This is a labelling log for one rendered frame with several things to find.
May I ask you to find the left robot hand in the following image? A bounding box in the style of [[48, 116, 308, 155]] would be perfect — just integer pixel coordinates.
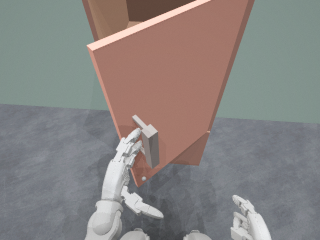
[[101, 128, 164, 220]]

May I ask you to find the right robot hand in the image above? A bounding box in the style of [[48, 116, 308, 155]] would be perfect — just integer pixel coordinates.
[[230, 195, 272, 240]]

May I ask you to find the cupboard door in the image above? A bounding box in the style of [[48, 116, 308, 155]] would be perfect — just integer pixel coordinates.
[[87, 0, 248, 188]]

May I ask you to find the robot right shin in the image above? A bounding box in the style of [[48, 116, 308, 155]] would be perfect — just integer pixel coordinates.
[[190, 230, 200, 234]]

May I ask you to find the robot left forearm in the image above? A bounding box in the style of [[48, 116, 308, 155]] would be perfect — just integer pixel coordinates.
[[85, 199, 124, 240]]

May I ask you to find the handle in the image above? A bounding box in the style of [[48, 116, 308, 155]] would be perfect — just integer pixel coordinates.
[[132, 114, 160, 169]]

